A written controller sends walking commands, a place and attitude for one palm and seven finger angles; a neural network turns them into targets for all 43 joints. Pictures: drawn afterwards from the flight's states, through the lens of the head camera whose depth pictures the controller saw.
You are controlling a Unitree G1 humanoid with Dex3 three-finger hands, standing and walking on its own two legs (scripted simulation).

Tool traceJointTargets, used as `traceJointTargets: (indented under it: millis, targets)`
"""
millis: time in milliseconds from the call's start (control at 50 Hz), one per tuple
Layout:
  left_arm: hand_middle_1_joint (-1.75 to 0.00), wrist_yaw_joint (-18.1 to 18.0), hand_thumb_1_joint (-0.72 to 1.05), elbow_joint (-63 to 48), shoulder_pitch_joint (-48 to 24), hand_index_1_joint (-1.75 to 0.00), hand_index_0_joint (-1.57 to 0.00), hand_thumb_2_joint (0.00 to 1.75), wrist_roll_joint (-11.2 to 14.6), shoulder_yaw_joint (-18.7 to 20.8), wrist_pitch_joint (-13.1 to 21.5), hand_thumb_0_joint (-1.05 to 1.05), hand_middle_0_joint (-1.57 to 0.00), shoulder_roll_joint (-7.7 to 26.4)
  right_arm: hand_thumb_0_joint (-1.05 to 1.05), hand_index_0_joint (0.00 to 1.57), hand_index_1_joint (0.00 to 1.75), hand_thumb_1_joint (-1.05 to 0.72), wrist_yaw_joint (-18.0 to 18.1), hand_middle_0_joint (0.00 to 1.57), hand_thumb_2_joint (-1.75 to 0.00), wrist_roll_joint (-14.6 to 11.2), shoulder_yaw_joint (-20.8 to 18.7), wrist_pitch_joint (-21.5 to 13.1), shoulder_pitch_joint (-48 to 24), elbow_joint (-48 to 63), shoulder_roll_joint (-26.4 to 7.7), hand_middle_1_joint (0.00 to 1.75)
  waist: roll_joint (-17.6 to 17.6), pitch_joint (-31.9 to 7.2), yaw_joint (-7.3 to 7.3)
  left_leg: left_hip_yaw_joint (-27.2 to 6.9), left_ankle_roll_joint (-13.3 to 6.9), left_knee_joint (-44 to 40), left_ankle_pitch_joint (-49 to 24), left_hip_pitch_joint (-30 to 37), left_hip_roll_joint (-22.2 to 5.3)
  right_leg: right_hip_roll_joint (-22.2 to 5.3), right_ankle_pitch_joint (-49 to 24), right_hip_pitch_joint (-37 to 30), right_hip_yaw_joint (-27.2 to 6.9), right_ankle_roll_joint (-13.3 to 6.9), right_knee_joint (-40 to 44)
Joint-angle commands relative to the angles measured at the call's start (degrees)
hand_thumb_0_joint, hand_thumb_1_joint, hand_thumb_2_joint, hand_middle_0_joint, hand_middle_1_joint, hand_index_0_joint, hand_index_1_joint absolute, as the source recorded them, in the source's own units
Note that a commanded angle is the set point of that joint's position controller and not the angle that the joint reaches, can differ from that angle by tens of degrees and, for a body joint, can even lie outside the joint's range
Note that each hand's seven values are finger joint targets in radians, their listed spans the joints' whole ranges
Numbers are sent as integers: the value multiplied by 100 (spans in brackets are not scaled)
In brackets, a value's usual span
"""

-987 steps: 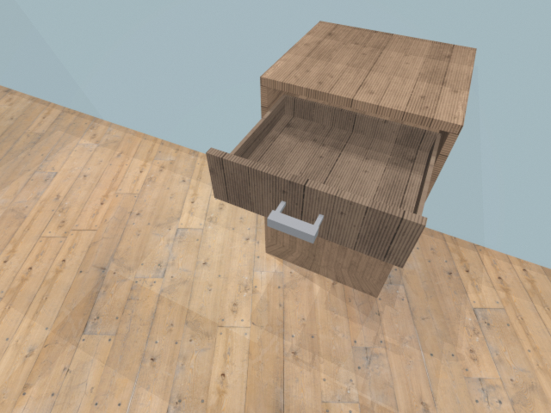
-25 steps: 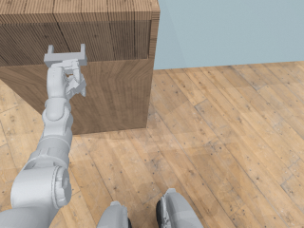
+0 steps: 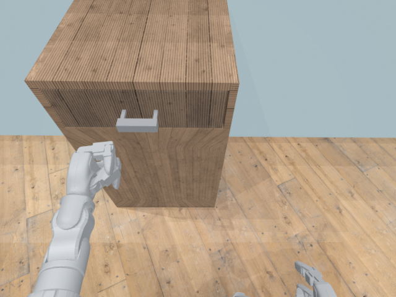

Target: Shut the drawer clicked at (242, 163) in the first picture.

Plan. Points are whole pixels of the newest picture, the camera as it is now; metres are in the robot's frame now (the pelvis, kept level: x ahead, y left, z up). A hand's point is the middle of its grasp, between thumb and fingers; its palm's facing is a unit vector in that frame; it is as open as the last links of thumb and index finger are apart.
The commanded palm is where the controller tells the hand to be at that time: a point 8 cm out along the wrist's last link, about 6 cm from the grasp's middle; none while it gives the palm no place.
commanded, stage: draw the hand back to the body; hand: left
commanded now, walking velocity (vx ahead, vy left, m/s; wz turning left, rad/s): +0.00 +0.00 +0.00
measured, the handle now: (138, 119) +0.54 +0.17 -0.01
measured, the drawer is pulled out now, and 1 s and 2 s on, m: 0.00 0.00 0.00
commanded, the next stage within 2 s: step back with the hand held close in 0.96 s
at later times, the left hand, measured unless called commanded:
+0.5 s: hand (41, 217) +0.22 +0.21 +0.15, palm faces +0.29 -0.91 -0.31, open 3.3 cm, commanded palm +0.17 +0.26 +0.17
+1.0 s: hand out of the picture +0.16 +0.23 +0.20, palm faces +0.42 -0.82 -0.40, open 3.3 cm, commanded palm +0.10 +0.27 +0.22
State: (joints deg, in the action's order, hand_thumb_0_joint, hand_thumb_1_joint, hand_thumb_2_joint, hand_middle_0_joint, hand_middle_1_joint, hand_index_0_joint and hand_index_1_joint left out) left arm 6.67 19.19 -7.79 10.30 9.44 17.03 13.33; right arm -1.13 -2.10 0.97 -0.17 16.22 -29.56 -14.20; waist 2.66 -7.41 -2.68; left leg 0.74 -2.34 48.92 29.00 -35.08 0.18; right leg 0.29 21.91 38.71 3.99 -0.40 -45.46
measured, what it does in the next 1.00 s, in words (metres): stands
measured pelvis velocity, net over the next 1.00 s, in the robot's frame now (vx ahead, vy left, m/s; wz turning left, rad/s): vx -0.02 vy -0.01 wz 0.02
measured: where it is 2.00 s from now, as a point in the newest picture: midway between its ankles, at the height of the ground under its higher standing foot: outside the picture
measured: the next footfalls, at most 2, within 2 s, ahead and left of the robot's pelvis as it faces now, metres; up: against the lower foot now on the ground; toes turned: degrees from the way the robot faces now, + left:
none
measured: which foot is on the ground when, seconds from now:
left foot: down 0.00-1.00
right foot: down 0.00-1.00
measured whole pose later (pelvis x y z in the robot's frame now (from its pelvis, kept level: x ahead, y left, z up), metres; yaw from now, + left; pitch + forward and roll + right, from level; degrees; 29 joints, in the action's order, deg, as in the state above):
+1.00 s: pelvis -0.02 -0.01 +0.04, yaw +1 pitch -5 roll -1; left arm -6.2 -24.7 29.1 2.7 15.5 5.6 17.6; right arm 4.0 -0.3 2.0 -7.0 11.9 -35.5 -13.7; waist 5.0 1.3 3.6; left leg 0.4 -1.7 25.6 17.9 -3.0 0.9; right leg 0.3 12.8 7.4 4.0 -1.2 -24.8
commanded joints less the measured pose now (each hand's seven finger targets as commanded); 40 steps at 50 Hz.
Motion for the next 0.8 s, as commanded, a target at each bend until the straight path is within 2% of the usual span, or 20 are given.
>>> traceJointTargets:
  millis: [0, 40, 60, 80, 100, 120, 140, 160, 280, 400, 460, 520, 540, 560, 580, 600, 640, 680, 760, 780]
  targets:
    - [-160, 200, 90, -2066, -866, -160, -140, 90, 233, 157, 306, 0, -140, 742, 0, 20, 30, -90, 108, 20, -90, -15, -262, -422, 128, 659, -681, 30, 143, -1937, 14, -264, 264, -648, -4267, 1288, -178, 70, -3026, -1907, -73, -68, 241]
    - [-160, 299, 90, -1974, -595, -160, -140, 90, 327, 236, 92, 0, -140, 801, 0, 20, 30, -90, 144, 20, -90, -66, -222, -497, -58, 714, -728, 30, -142, -1456, 19, -276, 219, -829, -3719, 1040, -156, 65, -2791, -1966, -37, -91, 363]
    - [-160, 346, 90, -1953, -492, -160, -140, 90, 339, 243, -34, 0, -140, 767, 0, 20, 30, -90, 156, 20, -90, -83, -188, -516, -155, 739, -726, 30, -138, -1319, 44, -258, 205, -924, -3472, 984, -129, 55, -2653, -2000, -30, -90, 421]
    - [-160, -239, 90, -2363, -234, -160, -140, 90, -413, 84, -267, 0, -140, 1375, 0, 20, 30, -90, 272, 20, -90, -63, -246, -324, -481, 768, -675, 30, -86, -1344, 278, -215, 114, -1178, -3414, 1334, -72, -113, -2396, -2348, -270, -154, 722]
    - [-160, -519, 90, -2615, -9, -160, -140, 90, -469, -19, -459, 0, -140, 1069, 0, 20, 30, -90, 325, 20, -90, -50, -202, -276, -549, 886, -583, 30, -44, -1096, 192, -192, 124, -1327, -3216, 1446, -88, -141, -2290, -2329, -237, -140, 888]
    - [-160, -647, 90, -2718, 271, -160, -140, 90, -484, -97, -596, 0, -140, 933, 0, 20, 30, -90, 358, 20, -90, -41, -168, -277, -605, 925, -566, 30, -172, -943, 211, -227, 132, -1428, -3057, 1430, -99, -159, -2173, -2378, -206, -137, 971]
    - [-160, -731, 90, -2968, 344, -160, -140, 90, -527, -195, -699, 0, -140, 920, 0, 20, 30, -90, 390, 20, -90, -46, -137, -270, -699, 917, -581, 30, -26, -880, 249, -258, 121, -1540, -3161, 1599, -130, -153, -2166, -2473, -213, -163, 1080]
    - [-160, -845, 90, -3165, 534, -160, -140, 90, -570, -85, -782, 0, -140, 1028, 0, 20, 30, -90, 424, 20, -90, -34, -103, -256, -717, 901, -545, 30, 111, -901, 300, -261, 128, -1627, -3347, 1792, -150, -156, -2236, -2623, -223, -161, 1156]
    - [-160, -1220, 90, -3824, 677, -160, -140, 90, -708, 74, -1080, 0, -140, 1181, 0, 20, 30, -90, 579, 20, -90, 52, 30, -316, -1004, 770, -493, 30, -152, -231, 315, -298, 113, -2263, -2822, 2255, -165, -124, -1888, -2955, -177, -159, 1717]
    - [-160, -1303, 90, -4348, 1297, -160, -140, 90, -734, 155, -1104, 0, -140, 1100, 0, 20, 30, -90, 568, 20, -90, 115, 80, -492, -1135, 611, -453, 30, 209, 160, 418, -361, 181, -2705, -2716, 2614, -170, -107, -1672, -3265, -160, -196, 2098]
    - [-160, -1279, 90, -4408, 1784, -160, -140, 90, -696, 341, -1112, 0, -140, 1149, 0, 20, 30, -90, 525, 20, -90, 155, 66, -525, -1206, 563, -471, 30, -126, 431, 469, -327, 131, -2819, -2513, 2507, -156, -93, -1637, -3412, -175, -185, 2256]
    - [-160, -1289, 90, -4825, 2091, -160, -140, 90, -692, 653, -1043, 0, -140, 1325, 0, 20, 30, -90, 509, 20, -90, 182, 26, -572, -1240, 561, -467, 30, -31, 302, 529, -287, 103, -2834, -2588, 2567, -129, -114, -1782, -3621, -211, -186, 2295]
    - [-160, -1295, 90, -4824, 2265, -160, -140, 90, -689, 804, -1032, 0, -140, 1441, 0, 20, 30, -90, 503, 20, -90, 202, 23, -586, -1250, 506, -479, 30, -46, 407, 558, -299, 106, -2848, -2575, 2514, -126, -99, -1768, -3644, -223, -198, 2338]
    - [-160, -1286, 90, -5006, 2358, -160, -140, 90, -678, 795, -1011, 0, -140, 1368, 0, 20, 30, -90, 492, 20, -90, 185, 16, -602, -1255, 529, -443, 30, 123, 374, 551, -274, 109, -2850, -2615, 2587, -135, -120, -1797, -3642, -245, -187, 2338]
    - [-160, -1307, 90, -5239, 2401, -160, -140, 90, -685, 894, -974, 0, -140, 1462, 0, 20, 30, -90, 488, 20, -90, 192, 6, -639, -1237, 535, -438, 30, 139, 282, 562, -295, 125, -2853, -2701, 2616, -134, -119, -1866, -3718, -234, -191, 2317]
    - [-160, -1322, 90, -5464, 2505, -160, -140, 90, -683, 963, -942, 0, -140, 1490, 0, 20, 30, -90, 482, 20, -90, 194, -5, -689, -1228, 537, -440, 30, 332, 197, 571, -281, 135, -2832, -2827, 2672, -131, -129, -1976, -3771, -251, -193, 2308]
    - [-160, -1356, 90, -5659, 2818, -160, -140, 90, -680, 1127, -933, 0, -140, 1598, 0, 20, 30, -90, 488, 20, -90, 202, -14, -768, -1225, 519, -461, 30, 293, 175, 611, -284, 143, -2799, -2940, 2697, -145, -110, -2070, -3807, -252, -187, 2318]
    - [-160, -1376, 90, -5745, 3057, -160, -140, 90, -665, 1202, -911, 0, -140, 1570, 0, 20, 30, -90, 492, 20, -90, 191, -33, -823, -1215, 512, -424, 30, 57, 324, 609, -269, 128, -2806, -2836, 2674, -161, -112, -1994, -3710, -241, -166, 2335]
    - [-160, -1391, 90, -5904, 3369, -160, -140, 90, -657, 1446, -844, 0, -140, 1638, 0, 20, 30, -90, 517, 20, -90, 168, -72, -927, -1220, 468, -423, 30, -38, 639, 639, -247, 110, -2801, -2624, 2623, -176, -99, -1790, -3527, -274, -164, 2418]
    - [-160, -1380, 90, -5724, 3399, -160, -140, 90, -680, 1330, -836, 0, -140, 1494, 0, 20, 30, -90, 520, 20, -90, 174, -77, -937, -1191, 405, -420, 30, -57, 764, 604, -226, 94, -2803, -2533, 2597, -163, -107, -1705, -3438, -273, -161, 2430]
